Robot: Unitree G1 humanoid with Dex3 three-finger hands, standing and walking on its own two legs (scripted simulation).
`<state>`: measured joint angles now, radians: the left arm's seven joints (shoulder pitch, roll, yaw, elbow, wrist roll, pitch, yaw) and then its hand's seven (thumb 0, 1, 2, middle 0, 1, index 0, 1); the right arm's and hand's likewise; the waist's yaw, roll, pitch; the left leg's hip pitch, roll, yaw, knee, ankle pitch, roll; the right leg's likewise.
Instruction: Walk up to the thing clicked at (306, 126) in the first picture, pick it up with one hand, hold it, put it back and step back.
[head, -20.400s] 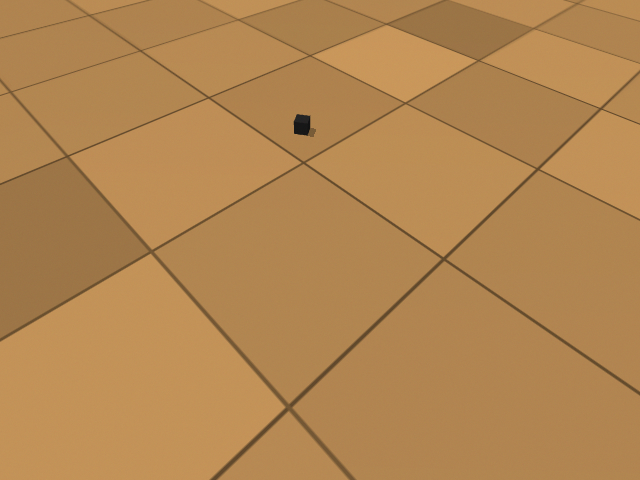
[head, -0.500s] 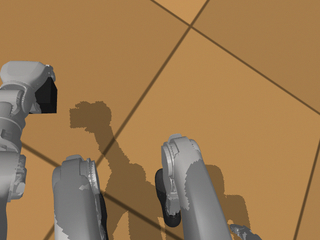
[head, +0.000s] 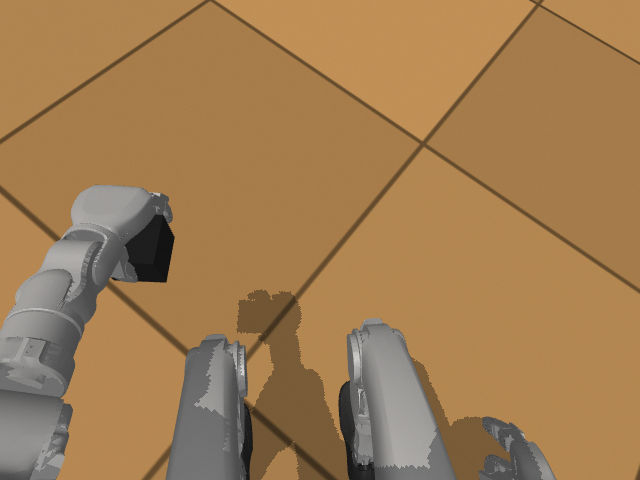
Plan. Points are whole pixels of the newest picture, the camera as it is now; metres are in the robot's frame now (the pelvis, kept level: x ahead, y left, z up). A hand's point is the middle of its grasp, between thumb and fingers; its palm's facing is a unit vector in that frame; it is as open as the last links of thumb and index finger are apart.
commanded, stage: lift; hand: left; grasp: from above
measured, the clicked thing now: (138, 248) +0.43 +0.22 -0.13
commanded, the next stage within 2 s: hold in 0.90 s
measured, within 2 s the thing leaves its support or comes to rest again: neither
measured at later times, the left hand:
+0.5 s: hand (65, 229) +0.37 +0.21 +0.09, palm faces -0.48 -0.01 -0.88, open 10.2 cm
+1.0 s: hand (2, 172) +0.38 +0.22 +0.17, palm faces -0.48 -0.02 -0.87, open 10.1 cm
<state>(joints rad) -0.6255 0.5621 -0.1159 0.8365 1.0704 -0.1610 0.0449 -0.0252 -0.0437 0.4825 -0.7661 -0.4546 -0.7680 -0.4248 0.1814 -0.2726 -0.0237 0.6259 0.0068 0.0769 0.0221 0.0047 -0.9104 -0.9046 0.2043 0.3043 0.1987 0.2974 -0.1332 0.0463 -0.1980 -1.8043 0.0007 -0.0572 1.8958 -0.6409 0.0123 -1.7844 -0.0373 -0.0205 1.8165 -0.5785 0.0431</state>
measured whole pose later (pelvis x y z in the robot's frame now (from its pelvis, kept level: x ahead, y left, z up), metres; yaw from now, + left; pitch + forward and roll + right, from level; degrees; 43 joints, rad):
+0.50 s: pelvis +0.03 -0.01 +0.16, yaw +0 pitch +17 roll -2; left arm -0.37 0.47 -0.16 0.80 1.04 -0.16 0.06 -0.03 -0.07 0.50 -0.79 -0.44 -0.80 -0.41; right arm 0.24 -0.24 -0.02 0.71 0.04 0.02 -0.07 0.01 -0.91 -0.90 0.20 0.30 0.20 0.30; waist -0.09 0.04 -0.16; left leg -1.08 0.03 -0.02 1.28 -0.51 0.00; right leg -1.08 -0.01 -0.01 1.23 -0.45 0.03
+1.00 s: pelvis +0.06 +0.00 +0.24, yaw +0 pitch +10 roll -1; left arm -0.30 0.45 -0.19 0.76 1.03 -0.15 0.04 -0.03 -0.05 0.48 -0.78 -0.45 -0.78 -0.42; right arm 0.24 -0.24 -0.04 0.71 0.05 0.02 -0.06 0.01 -0.91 -0.90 0.20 0.30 0.20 0.30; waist -0.05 0.03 -0.09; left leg -0.66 0.03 0.02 0.88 -0.41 0.01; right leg -0.67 -0.02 0.01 0.84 -0.34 0.03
